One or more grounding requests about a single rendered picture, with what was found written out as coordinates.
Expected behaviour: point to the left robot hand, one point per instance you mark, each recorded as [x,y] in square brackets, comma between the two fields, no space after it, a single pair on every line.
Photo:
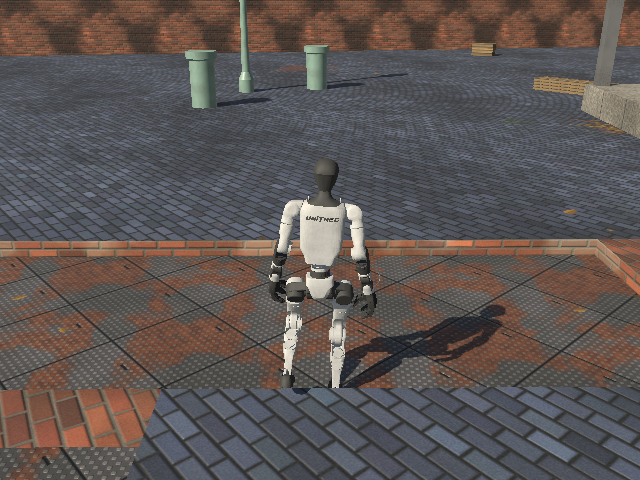
[275,287]

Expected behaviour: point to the robot right upper arm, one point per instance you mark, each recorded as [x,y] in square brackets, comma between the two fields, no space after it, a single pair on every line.
[354,213]

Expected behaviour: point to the right robot forearm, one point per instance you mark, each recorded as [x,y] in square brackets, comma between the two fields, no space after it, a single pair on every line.
[364,274]

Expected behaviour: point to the robot right thigh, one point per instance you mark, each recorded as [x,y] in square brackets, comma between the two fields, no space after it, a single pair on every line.
[342,299]

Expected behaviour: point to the humanoid robot head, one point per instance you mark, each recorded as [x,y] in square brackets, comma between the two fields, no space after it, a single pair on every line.
[325,172]

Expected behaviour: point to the right robot hand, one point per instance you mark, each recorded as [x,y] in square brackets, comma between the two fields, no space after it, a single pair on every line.
[371,304]

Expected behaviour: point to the robot left upper arm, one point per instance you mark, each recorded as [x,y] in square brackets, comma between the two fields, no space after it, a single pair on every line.
[291,210]

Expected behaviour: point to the left robot forearm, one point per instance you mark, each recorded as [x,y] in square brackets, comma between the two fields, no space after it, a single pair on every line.
[277,264]

